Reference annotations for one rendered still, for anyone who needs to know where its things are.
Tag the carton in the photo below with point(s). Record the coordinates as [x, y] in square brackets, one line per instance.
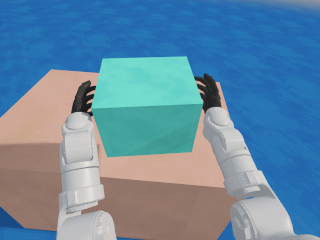
[146, 106]

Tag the robot left forearm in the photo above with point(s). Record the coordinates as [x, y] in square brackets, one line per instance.
[79, 166]

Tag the right robot hand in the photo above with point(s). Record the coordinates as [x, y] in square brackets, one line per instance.
[211, 97]

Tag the right robot upper arm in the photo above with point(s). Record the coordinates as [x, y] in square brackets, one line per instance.
[263, 218]

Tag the left robot upper arm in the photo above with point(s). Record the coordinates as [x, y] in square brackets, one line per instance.
[97, 225]

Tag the left robot hand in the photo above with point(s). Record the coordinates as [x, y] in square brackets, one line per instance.
[81, 98]

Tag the robot right forearm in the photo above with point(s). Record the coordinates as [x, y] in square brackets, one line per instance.
[242, 179]

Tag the pedestal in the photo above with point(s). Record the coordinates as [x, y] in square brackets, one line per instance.
[172, 196]

